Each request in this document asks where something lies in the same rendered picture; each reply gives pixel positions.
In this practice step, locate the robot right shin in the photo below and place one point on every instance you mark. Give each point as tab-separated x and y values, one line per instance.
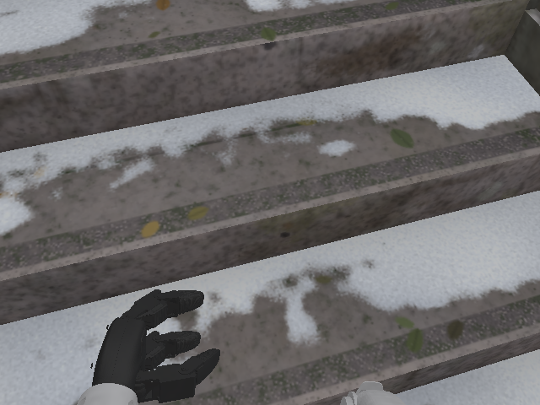
370	385

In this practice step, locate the robot left forearm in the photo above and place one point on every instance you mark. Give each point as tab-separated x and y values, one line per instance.
108	394

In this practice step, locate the robot left hand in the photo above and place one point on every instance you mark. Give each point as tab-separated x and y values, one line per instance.
127	354

